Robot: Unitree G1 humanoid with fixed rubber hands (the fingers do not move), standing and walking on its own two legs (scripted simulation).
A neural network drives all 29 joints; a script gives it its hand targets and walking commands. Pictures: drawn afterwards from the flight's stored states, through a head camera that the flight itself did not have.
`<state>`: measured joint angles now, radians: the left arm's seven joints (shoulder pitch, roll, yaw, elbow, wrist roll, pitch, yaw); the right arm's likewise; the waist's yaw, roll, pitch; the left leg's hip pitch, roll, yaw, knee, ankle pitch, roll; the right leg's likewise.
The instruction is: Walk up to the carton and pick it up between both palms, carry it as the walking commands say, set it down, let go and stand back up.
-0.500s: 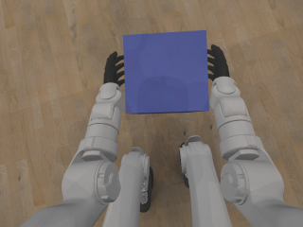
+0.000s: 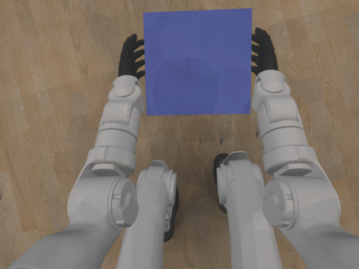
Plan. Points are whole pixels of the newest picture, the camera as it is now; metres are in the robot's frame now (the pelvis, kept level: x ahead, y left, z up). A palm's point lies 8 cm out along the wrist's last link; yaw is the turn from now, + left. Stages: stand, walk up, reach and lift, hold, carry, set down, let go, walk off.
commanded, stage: set down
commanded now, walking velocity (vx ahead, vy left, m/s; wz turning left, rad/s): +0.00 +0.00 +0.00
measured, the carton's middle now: (195, 77) +0.50 -0.04 -0.20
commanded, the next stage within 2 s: none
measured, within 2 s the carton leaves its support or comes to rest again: rests again in 1.52 s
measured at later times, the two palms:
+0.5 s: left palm (143, 75) +0.51 +0.09 -0.20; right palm (259, 66) +0.51 -0.18 -0.21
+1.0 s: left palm (138, 78) +0.51 +0.10 -0.22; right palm (251, 65) +0.52 -0.17 -0.22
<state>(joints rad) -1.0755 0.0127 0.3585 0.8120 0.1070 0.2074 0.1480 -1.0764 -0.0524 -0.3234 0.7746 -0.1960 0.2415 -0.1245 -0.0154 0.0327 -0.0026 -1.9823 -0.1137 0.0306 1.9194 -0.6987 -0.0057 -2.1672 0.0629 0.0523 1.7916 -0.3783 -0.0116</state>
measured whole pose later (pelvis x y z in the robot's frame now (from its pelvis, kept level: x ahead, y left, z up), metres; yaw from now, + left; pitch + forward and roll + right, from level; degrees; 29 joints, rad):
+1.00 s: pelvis -0.01 +0.01 -0.07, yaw +1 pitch +42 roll +3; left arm -1.30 0.09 0.25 0.92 0.02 0.23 0.20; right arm -1.32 -0.20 -0.33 0.95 -0.18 0.24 -0.06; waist -0.02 0.02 0.17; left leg -2.16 -0.15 0.04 2.15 -0.73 -0.01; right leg -2.34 0.04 0.05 2.00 -0.39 0.01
